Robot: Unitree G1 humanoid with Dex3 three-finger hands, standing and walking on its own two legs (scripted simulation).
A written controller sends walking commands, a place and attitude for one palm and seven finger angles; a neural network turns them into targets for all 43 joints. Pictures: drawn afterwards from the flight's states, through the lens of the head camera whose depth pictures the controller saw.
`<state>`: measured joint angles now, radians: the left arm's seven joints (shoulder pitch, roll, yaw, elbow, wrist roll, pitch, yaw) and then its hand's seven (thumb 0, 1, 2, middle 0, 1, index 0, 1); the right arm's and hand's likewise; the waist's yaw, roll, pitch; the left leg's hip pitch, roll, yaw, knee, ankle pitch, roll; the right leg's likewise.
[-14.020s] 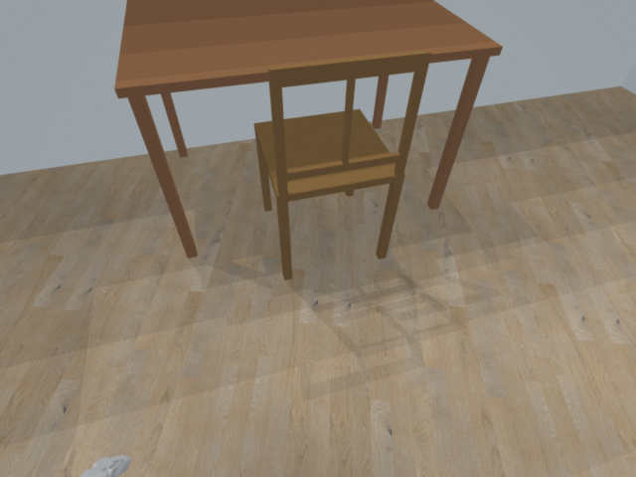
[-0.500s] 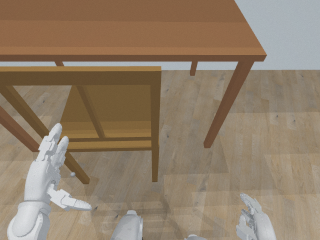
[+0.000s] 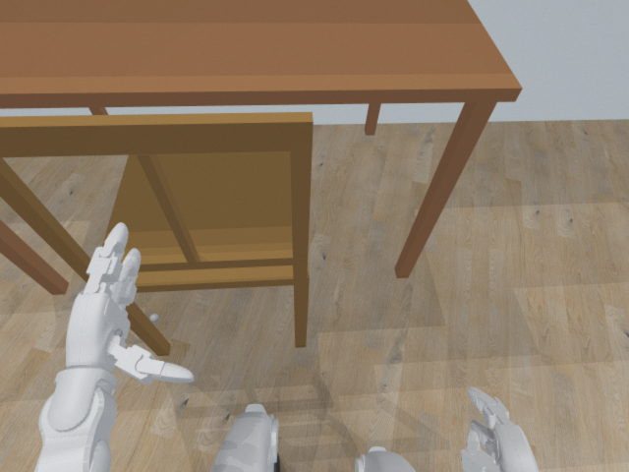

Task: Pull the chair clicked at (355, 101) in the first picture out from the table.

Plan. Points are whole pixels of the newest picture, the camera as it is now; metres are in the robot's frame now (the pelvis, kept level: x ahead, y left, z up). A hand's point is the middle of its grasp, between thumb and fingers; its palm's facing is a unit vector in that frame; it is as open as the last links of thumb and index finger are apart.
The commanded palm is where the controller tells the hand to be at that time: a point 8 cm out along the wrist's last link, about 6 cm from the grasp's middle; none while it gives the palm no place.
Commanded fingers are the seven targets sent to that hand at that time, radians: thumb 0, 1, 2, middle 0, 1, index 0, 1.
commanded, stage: aim the fingers beside a spindle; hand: left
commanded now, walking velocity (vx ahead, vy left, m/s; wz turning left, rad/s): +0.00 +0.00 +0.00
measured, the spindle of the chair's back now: (173, 213) +0.48 +0.24 -0.01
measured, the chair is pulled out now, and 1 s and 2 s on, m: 0.00 0.00 0.00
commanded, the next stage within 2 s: none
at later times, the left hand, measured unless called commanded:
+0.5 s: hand (172, 298) +0.32 +0.20 +0.02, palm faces +0.10 -0.99 -0.05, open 16.9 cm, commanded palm +0.30 +0.24 +0.01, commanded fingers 0.00 -0.50 0.30 -0.06 -0.08 -0.06 -0.08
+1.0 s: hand (178, 305) +0.32 +0.19 +0.00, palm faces +0.11 -0.99 -0.05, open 16.9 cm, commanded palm +0.30 +0.24 +0.01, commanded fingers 0.00 -0.50 0.30 -0.06 -0.08 -0.06 -0.08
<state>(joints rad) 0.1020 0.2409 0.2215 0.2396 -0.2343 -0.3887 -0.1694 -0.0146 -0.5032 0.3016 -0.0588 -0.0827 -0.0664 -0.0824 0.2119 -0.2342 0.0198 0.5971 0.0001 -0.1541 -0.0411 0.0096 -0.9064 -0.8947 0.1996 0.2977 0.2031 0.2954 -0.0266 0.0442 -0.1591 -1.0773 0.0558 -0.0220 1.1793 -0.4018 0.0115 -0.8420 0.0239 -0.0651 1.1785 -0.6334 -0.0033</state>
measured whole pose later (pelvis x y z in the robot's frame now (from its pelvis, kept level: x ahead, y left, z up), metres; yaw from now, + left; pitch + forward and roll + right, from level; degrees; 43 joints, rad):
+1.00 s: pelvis +0.00 -0.01 -0.02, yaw +0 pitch +20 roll -4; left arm -0.03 0.24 0.21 0.38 -0.20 -0.44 -0.13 -0.01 -0.50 0.30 -0.06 -0.08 -0.06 -0.08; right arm 0.21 -0.25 0.01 0.60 -0.01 -0.07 -0.03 0.01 -0.91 -0.89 0.20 0.30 0.20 0.30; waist -0.03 0.04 -0.17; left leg -1.19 0.06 -0.03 1.26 -0.43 0.00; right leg -0.95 0.03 -0.07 1.27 -0.67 -0.01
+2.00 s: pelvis +0.00 +0.00 -0.02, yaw -1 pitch +21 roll -4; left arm -0.09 0.25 0.21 0.42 -0.21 -0.42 -0.15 -0.01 -0.50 0.30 -0.05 -0.08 -0.06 -0.08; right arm 0.20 -0.25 0.02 0.60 0.00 -0.06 -0.03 0.01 -0.91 -0.89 0.20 0.30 0.20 0.30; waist -0.04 0.04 -0.17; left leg -1.21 0.06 -0.04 1.27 -0.43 0.01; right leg -0.96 0.03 -0.07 1.26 -0.66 0.00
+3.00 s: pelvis -0.01 +0.01 -0.02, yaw +0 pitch +20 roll -5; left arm -0.11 0.27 0.21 0.42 -0.20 -0.42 -0.13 -0.01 -0.51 0.30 -0.06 -0.08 -0.06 -0.08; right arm 0.18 -0.24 0.03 0.61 0.00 -0.06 -0.03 0.01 -0.91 -0.89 0.20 0.30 0.20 0.30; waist -0.03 0.04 -0.18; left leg -1.22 0.05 -0.05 1.29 -0.43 0.02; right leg -0.97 0.03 -0.08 1.27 -0.67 0.00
